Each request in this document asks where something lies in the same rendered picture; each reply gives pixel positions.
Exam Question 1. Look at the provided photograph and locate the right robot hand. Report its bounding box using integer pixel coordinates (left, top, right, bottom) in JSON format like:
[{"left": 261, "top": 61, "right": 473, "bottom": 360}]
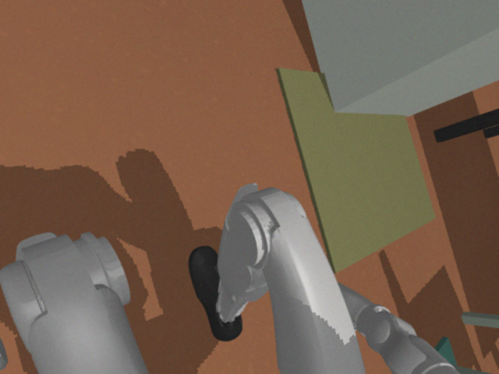
[{"left": 338, "top": 283, "right": 374, "bottom": 331}]

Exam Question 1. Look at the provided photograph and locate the right robot arm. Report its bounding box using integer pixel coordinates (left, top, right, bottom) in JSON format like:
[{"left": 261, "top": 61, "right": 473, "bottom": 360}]
[{"left": 356, "top": 304, "right": 460, "bottom": 374}]

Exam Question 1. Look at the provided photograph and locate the right robot foot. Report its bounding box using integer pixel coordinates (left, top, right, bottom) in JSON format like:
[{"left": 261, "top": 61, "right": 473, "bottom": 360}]
[{"left": 189, "top": 246, "right": 242, "bottom": 341}]

